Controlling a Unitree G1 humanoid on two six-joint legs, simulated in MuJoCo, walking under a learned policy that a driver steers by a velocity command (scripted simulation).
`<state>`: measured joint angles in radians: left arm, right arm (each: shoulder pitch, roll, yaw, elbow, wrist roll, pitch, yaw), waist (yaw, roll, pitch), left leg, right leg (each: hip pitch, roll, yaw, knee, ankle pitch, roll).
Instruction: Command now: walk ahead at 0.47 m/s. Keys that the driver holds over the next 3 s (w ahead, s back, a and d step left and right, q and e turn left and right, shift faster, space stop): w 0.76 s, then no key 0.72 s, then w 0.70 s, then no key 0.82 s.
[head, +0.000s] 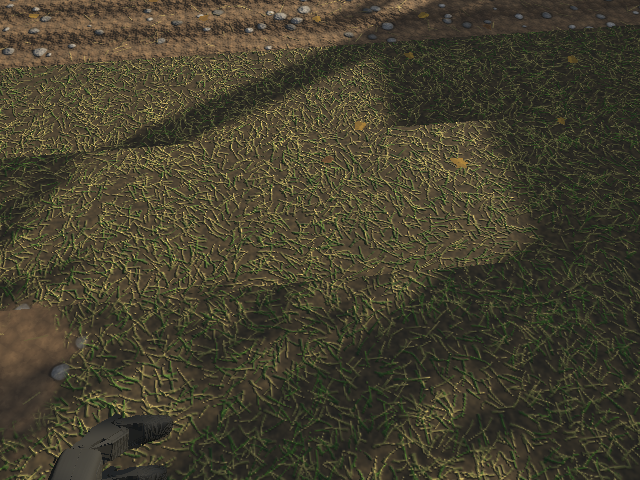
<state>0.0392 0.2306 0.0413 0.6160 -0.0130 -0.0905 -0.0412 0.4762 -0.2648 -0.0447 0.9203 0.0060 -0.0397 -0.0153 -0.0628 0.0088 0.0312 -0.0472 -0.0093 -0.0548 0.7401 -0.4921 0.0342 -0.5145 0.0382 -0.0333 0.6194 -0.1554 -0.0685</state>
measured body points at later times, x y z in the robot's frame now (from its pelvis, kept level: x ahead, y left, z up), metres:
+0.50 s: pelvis +0.26 +0.04 -0.01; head +0.28 +0.04 +0.44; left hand +0.22 +0.32 -0.13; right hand +0.47 -0.20 -0.09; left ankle +0.46 +0.21 -0.70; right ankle +0.10 -0.09 -0.71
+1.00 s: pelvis +0.55 +0.13 -0.13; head +0.57 +0.13 +0.32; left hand +0.74 +0.36 -0.22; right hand +0.54 -0.13 -0.27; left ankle +0.47 +0.22 -0.86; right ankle +0.71 +0.02 -0.83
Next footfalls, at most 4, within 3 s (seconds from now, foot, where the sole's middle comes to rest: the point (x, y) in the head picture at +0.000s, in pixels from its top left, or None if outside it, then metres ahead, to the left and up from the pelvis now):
0.62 left None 0.50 0.22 -0.90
1.04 right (303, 363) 0.78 0.02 -0.90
1.30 left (205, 417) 0.65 0.26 -0.90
2.36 left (202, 259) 1.22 0.32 -1.04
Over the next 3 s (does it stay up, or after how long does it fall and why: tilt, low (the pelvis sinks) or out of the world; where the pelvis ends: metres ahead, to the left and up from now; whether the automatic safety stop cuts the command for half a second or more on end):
stays up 1.19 0.20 -0.27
